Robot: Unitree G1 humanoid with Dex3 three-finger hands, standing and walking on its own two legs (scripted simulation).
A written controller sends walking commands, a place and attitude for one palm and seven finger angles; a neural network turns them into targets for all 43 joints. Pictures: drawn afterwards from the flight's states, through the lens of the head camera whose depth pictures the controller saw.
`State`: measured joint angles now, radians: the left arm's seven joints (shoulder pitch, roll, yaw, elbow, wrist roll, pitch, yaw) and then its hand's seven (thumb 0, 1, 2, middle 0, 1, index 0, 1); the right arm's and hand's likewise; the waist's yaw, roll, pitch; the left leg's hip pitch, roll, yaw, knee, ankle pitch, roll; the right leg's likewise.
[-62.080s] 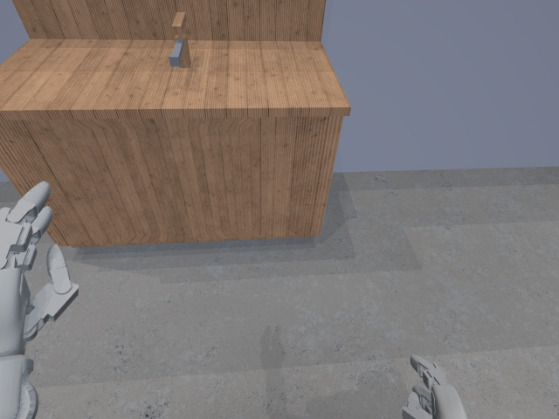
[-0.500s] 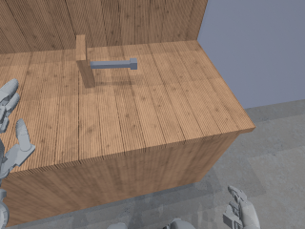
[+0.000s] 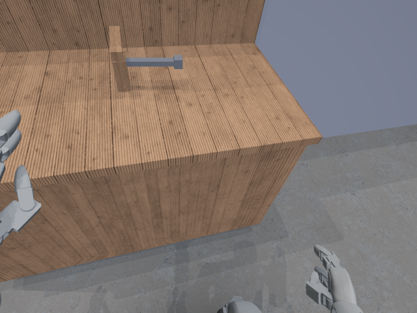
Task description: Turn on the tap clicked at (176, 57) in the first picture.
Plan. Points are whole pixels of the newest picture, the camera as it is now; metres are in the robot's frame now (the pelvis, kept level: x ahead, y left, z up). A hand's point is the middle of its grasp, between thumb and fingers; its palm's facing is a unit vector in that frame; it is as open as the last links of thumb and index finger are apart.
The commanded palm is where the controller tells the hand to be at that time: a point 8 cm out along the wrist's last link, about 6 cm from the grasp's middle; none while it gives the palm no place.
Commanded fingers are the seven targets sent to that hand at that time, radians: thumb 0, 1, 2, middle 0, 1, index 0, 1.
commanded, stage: stop stepping back and stand still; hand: left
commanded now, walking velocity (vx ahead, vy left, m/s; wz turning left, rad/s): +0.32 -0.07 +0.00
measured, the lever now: (178, 62) +0.74 +0.12 +0.07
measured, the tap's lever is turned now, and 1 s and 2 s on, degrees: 85 85 85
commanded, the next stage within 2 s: none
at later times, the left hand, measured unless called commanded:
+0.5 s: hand out of the picture +0.04 +0.21 +0.17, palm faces +0.32 -0.88 -0.35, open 7.4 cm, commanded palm +0.00 +0.25 +0.20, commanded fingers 0.00 0.90 0.90 -0.20 -0.30 -0.20 -0.30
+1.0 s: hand out of the picture -0.09 +0.19 +0.16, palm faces +0.28 -0.89 -0.35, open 7.4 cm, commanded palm -0.13 +0.24 +0.20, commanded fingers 0.00 0.90 0.90 -0.20 -0.30 -0.20 -0.30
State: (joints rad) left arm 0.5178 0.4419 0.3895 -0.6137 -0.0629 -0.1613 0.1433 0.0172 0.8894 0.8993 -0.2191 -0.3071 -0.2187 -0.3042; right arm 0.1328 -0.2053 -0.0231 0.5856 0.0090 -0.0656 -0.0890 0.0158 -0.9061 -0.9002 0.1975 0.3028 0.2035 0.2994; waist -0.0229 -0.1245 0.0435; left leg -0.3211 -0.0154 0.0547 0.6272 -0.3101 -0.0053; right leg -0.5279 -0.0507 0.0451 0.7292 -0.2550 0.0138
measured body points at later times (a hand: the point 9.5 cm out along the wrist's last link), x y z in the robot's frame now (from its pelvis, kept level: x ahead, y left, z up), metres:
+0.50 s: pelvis -0.18 -0.02 -0.02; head -0.21 +0.01 +0.43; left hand +0.01 +0.25 +0.19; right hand -0.05 -0.28 -0.09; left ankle -0.23 +0.07 -0.71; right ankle -0.07 -0.15 -0.72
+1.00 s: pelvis -0.30 -0.03 -0.02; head -0.30 +0.01 +0.43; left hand -0.11 +0.24 +0.17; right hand -0.17 -0.30 -0.09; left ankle -0.29 +0.07 -0.70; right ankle -0.22 -0.17 -0.72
